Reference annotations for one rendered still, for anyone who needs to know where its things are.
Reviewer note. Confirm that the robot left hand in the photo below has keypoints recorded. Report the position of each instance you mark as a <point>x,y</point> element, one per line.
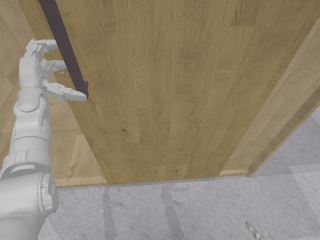
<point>32,72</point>

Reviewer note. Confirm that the handle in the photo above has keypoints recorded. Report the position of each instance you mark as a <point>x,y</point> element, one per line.
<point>54,19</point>

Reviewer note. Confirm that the wardrobe door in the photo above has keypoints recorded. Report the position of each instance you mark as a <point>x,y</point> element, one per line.
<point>173,85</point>
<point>300,79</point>

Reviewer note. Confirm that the left robot upper arm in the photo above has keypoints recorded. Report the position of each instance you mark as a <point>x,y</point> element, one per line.
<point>25,203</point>

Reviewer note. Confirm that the left robot forearm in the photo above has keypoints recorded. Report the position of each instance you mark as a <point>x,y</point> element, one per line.
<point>30,143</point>

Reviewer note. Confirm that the robot right hand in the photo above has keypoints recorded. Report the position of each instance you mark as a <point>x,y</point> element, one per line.
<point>257,231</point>

